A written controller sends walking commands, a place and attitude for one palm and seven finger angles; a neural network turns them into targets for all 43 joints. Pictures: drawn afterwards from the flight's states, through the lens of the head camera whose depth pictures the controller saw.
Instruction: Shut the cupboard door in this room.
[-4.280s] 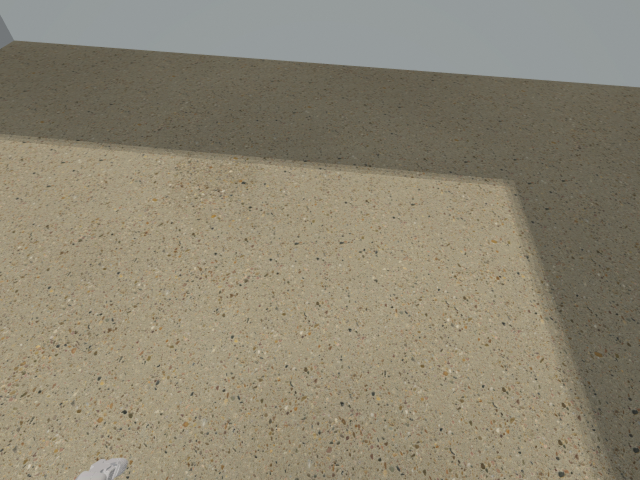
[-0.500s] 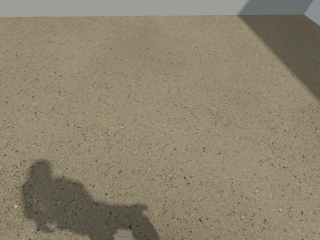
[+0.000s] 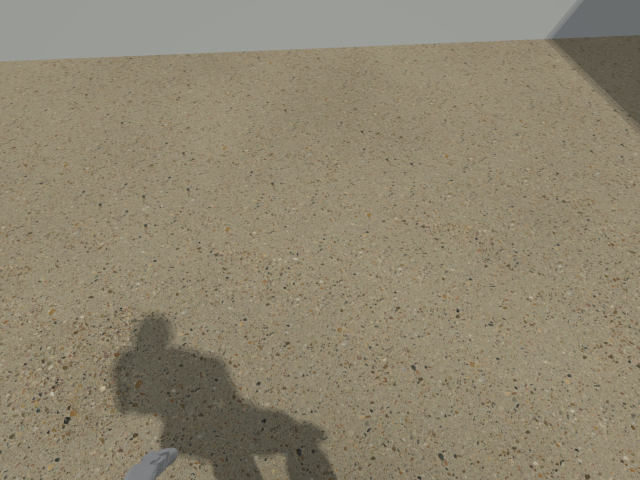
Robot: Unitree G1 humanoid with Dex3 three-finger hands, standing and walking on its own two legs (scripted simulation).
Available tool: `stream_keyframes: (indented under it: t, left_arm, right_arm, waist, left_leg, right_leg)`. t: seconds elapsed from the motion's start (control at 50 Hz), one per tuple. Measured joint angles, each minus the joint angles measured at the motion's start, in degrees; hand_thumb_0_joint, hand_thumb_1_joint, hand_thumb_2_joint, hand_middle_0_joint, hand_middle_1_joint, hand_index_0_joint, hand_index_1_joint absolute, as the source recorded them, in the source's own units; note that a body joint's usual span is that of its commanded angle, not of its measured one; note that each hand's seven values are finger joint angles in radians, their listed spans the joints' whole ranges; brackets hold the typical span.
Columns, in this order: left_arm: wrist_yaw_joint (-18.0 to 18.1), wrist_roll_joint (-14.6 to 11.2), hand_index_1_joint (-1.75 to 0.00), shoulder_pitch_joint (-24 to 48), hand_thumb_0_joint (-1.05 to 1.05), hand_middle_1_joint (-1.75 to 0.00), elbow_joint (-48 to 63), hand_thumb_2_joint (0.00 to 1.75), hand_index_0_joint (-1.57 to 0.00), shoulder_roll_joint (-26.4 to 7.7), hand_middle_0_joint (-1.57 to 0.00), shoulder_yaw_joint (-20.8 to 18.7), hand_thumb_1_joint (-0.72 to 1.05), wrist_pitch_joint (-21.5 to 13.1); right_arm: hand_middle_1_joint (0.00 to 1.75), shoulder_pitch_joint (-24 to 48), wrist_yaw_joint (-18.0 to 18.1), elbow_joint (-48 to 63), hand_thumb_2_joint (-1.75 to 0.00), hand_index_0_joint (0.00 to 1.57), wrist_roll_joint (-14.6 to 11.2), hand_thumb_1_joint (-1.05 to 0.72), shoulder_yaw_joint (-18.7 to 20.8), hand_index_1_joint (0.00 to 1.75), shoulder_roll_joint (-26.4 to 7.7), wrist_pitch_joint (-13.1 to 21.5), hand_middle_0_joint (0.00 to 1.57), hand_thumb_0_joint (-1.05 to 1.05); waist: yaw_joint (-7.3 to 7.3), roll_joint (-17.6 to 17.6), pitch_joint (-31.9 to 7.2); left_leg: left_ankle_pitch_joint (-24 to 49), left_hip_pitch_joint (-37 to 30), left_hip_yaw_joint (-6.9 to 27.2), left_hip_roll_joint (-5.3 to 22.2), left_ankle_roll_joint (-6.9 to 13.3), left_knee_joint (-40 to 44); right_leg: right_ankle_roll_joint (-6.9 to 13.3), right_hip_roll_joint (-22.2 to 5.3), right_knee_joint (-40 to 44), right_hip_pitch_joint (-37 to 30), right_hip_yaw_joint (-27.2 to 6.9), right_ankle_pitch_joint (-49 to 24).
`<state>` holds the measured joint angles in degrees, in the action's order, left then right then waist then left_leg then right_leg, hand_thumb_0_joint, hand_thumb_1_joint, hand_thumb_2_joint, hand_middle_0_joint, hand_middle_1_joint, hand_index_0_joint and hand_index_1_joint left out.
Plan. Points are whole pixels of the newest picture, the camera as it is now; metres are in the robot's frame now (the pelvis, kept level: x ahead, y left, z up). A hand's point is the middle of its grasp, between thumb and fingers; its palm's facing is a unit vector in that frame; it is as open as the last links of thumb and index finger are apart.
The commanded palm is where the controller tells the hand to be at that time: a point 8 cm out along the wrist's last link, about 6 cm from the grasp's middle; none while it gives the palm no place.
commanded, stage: turn or walk to find it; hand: left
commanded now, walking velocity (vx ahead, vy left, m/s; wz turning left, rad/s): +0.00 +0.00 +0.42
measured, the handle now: out of the picture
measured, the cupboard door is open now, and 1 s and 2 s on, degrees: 94 94 94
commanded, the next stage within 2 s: none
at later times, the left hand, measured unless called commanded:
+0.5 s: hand out of the picture -0.06 +0.23 -0.19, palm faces +0.29 -0.93 -0.24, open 7.4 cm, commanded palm none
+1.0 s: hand out of the picture -0.02 +0.21 -0.15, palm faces +0.42 -0.86 -0.29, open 7.4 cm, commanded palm none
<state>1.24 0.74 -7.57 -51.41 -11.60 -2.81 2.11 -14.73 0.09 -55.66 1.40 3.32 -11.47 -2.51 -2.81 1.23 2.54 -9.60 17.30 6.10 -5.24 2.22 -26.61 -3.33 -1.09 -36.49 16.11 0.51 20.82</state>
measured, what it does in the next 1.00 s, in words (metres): steps on the spot, turning left: right foot, then left foot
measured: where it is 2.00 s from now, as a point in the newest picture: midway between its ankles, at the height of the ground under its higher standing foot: outside the picture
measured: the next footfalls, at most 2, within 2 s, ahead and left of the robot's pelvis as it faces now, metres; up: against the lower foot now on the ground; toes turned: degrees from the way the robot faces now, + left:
right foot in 0.02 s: +0.02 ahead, -0.12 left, +0.00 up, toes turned +0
left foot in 0.46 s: -0.01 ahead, +0.14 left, +0.00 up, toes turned +18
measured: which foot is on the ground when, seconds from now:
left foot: down 0.00-0.02, up 0.04-0.44, down 0.46-0.94, up 0.96-1.00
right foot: up 0.00-0.00, down 0.02-0.46, up 0.48-0.92, down 0.94-1.00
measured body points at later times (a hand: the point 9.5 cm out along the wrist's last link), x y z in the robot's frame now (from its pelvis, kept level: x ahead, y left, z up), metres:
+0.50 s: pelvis -0.03 +0.02 -0.01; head +0.00 +0.05 +0.43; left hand -0.08 +0.27 -0.17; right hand +0.13 -0.21 -0.14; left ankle -0.05 +0.12 -0.74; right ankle -0.02 -0.12 -0.73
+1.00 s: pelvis -0.04 -0.01 +0.00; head +0.00 -0.03 +0.44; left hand -0.05 +0.26 -0.13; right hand +0.10 -0.22 -0.17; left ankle -0.06 +0.12 -0.71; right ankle +0.00 -0.11 -0.74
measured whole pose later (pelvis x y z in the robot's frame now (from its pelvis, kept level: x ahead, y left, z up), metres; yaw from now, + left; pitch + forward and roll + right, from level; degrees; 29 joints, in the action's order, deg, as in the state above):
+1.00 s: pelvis -0.04 -0.01 +0.00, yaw +26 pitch +0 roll +1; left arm 1.2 1.4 -9.7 -51.0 -10.2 -2.0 0.5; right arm -13.4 -0.2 -55.4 1.1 4.2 -13.0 -3.6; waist -1.7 3.1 3.2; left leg -23.4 23.2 4.9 -4.1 -0.7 -44.0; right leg 0.9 -1.8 -32.2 14.0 3.9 18.5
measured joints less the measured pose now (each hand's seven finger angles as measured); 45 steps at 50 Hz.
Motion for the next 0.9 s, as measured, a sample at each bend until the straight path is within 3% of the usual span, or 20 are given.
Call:
stream_keyframes:
  t: [0.02,0.04,0.08,0.16,0.22,0.3,0.4,0.46,0.52,0.56,0.62,0.78,0.9]
  left_arm:
    - [0.0,0.0,-0.30,-0.3,0.01,-0.30,0.4,0.89,-0.20,0.1,-0.20,0.2,0.90,-0.4]
    - [0.2,0.2,-0.30,-0.4,0.01,-0.30,0.5,0.89,-0.20,0.5,-0.20,0.3,0.90,-0.9]
    - [0.2,0.5,-0.30,-1.1,0.00,-0.30,0.5,0.89,-0.20,1.3,-0.20,0.8,0.90,-1.1]
    - [0.3,0.5,-0.30,-3.1,0.00,-0.30,-0.2,0.89,-0.21,2.2,-0.20,1.1,0.90,-1.2]
    - [0.3,0.6,-0.30,-4.0,0.01,-0.30,-1.0,0.89,-0.21,2.4,-0.20,1.1,0.90,-1.5]
    - [0.2,1.0,-0.30,-5.3,0.01,-0.30,-1.8,0.89,-0.21,2.3,-0.20,1.1,0.90,-1.8]
    - [-0.1,1.3,-0.30,-6.9,0.01,-0.30,-3.2,0.89,-0.21,0.9,-0.20,0.6,0.90,-1.6]
    - [-0.1,1.0,-0.30,-8.1,0.01,-0.30,-4.0,0.89,-0.21,-0.6,-0.20,0.0,0.90,-1.0]
    - [0.2,0.7,-0.30,-8.2,0.01,-0.30,-5.1,0.89,-0.21,-2.8,-0.20,-0.8,0.90,0.9]
    - [0.1,0.7,-0.30,-7.8,0.01,-0.30,-5.8,0.89,-0.20,-3.5,-0.20,-1.2,0.90,1.9]
    - [-0.3,0.7,-0.30,-7.0,0.01,-0.30,-5.7,0.89,-0.20,-4.0,-0.20,-1.5,0.90,1.8]
    - [-0.5,0.6,-0.30,-4.2,0.01,-0.30,-2.9,0.89,-0.20,-2.8,-0.20,-1.1,0.91,1.1]
    - [-0.3,0.1,-0.30,-1.8,0.01,-0.30,-0.7,0.89,-0.20,-0.7,-0.20,-0.3,0.91,0.1]
  right_arm:
    - [0.30,-0.5,-0.1,0.0,-0.90,0.21,-0.2,-0.91,0.2,0.30,-0.1,-0.1,0.20,0.00]
    - [0.30,-0.7,-0.2,-0.2,-0.90,0.21,-0.4,-0.91,0.4,0.30,-0.6,-0.3,0.20,0.00]
    - [0.30,-1.1,-0.2,-0.5,-0.90,0.21,-0.3,-0.91,1.0,0.30,-1.3,-0.9,0.20,0.00]
    - [0.30,-1.2,-0.8,-1.2,-0.90,0.20,0.0,-0.91,1.8,0.30,-2.4,-1.7,0.20,0.00]
    - [0.30,-1.0,-0.8,-1.4,-0.90,0.20,0.0,-0.91,1.9,0.30,-2.9,-1.8,0.20,0.00]
    - [0.30,0.3,-0.7,-2.0,-0.90,0.20,-0.2,-0.91,1.6,0.30,-3.0,-2.2,0.20,0.00]
    - [0.30,3.8,-0.7,-1.5,-0.90,0.20,-0.7,-0.91,0.8,0.30,-2.7,-1.8,0.20,0.00]
    - [0.30,5.5,-0.8,-0.2,-0.90,0.20,-0.8,-0.91,0.2,0.30,-2.5,-0.6,0.20,0.00]
    - [0.30,7.4,-0.7,0.9,-0.90,0.20,-0.5,-0.91,-0.3,0.30,-1.1,0.7,0.20,0.00]
    - [0.30,7.8,-0.3,1.6,-0.90,0.20,-0.4,-0.91,-0.7,0.30,-0.5,1.2,0.20,0.00]
    - [0.30,7.8,0.1,2.1,-0.90,0.20,-0.4,-0.91,-1.3,0.30,0.1,1.4,0.20,0.00]
    - [0.30,5.8,0.0,2.2,-0.90,0.21,-0.3,-0.91,-1.3,0.30,0.6,1.1,0.20,0.00]
    - [0.30,3.2,-0.2,1.4,-0.90,0.21,0.0,-0.91,-0.5,0.30,-0.1,0.2,0.20,0.00]
  waist:
    - [0.08,-0.1,-0.4]
    - [0.26,0.5,-0.3]
    - [0.14,1.6,-0.2]
    - [0.16,1.7,-0.1]
    - [0.18,1.3,0.4]
    - [1.21,0.0,1.2]
    - [2.98,-1.7,2.3]
    - [3.54,-2.5,2.3]
    - [4.57,-4.9,2.7]
    - [4.52,-4.7,2.3]
    - [4.39,-4.2,1.9]
    - [3.05,-2.1,0.9]
    - [1.31,-0.1,0.7]
  left_leg:
    - [-0.4,0.9,0.3,-0.5,-0.5,-1.2]
    - [-2.2,2.1,0.5,-0.3,-1.0,-3.6]
    - [-11.2,5.3,-0.2,-0.1,-2.3,-13.3]
    - [-12.4,10.6,-2.9,2.3,-4.1,-33.0]
    - [-11.5,10.9,-3.8,4.7,-5.5,-37.3]
    - [-14.1,8.0,-4.9,6.8,-6.4,-32.3]
    - [-15.8,2.5,-7.5,7.1,-5.9,-19.5]
    - [-8.4,-2.4,-9.4,6.7,-4.4,-7.6]
    - [-8.3,-1.8,-10.1,5.3,-0.7,-8.5]
    - [-8.1,-2.2,-9.5,5.3,-0.2,-7.2]
    - [-5.6,-3.3,-8.2,4.8,0.0,-3.4]
    - [-1.9,-3.6,-4.8,3.1,0.3,1.1]
    - [-1.7,-0.9,-1.8,2.0,-1.0,-0.9]
  right_leg:
    - [0.5,-0.1,4.8,-2.1,0.1,-2.3]
    - [2.8,0.3,6.5,-2.7,0.5,-3.4]
    - [4.5,0.2,5.9,-3.0,2.0,-3.3]
    - [4.6,-0.8,7.9,-5.2,4.3,-3.8]
    - [4.6,-1.8,8.6,-6.1,6.0,-4.0]
    - [4.1,-3.6,7.9,-6.3,7.9,-3.5]
    - [2.7,-5.8,5.3,-5.1,9.8,-2.3]
    - [1.1,-7.1,1.2,-3.5,11.2,-0.4]
    - [0.1,-7.3,-11.0,1.9,6.8,7.4]
    - [-0.2,-5.8,-19.3,5.4,4.5,8.2]
    - [-0.7,-4.9,-24.2,8.2,2.8,4.6]
    - [-1.4,-3.3,-17.9,7.4,0.9,3.3]
    - [-0.5,-1.1,-4.1,1.9,1.0,1.7]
